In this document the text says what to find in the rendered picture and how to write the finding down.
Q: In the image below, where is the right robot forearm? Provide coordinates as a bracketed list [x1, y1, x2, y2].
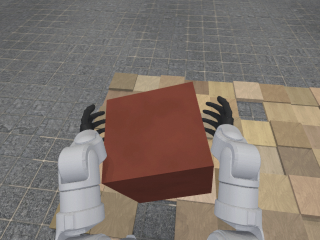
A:
[210, 124, 265, 240]

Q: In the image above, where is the robot left shin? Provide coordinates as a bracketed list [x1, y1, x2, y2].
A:
[126, 234, 136, 239]

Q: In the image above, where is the left robot forearm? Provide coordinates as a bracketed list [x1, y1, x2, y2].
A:
[55, 129, 107, 240]

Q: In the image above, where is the right robot upper arm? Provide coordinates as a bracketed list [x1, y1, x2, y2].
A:
[207, 229, 259, 240]

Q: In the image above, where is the carton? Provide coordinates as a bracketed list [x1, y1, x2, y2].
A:
[101, 82, 214, 203]

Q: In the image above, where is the right robot hand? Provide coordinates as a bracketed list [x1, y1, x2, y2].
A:
[202, 96, 234, 137]

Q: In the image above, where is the left robot hand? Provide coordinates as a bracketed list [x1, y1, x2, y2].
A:
[79, 104, 106, 142]

